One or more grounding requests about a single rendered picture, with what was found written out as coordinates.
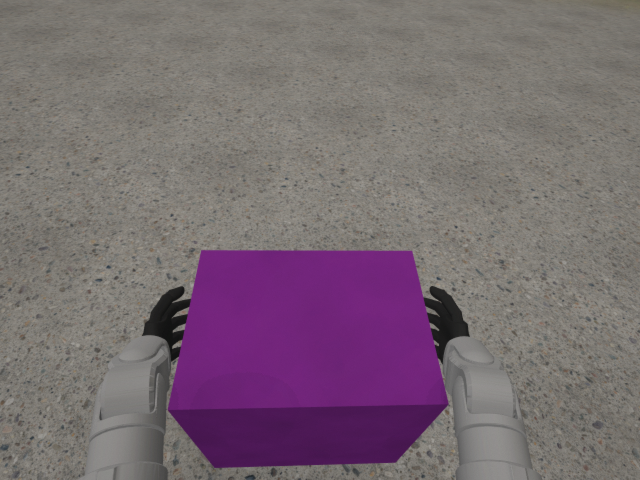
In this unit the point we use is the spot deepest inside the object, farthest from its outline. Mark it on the robot right forearm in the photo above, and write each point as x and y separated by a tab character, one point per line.
489	427

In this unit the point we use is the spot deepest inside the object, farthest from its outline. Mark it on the right robot hand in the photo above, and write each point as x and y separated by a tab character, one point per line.
450	323

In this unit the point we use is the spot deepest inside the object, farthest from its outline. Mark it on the left robot hand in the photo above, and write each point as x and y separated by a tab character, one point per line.
162	324

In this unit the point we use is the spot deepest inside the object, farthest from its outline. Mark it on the carton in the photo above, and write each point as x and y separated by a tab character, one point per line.
294	357

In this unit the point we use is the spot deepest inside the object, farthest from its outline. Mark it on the robot left forearm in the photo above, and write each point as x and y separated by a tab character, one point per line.
129	418

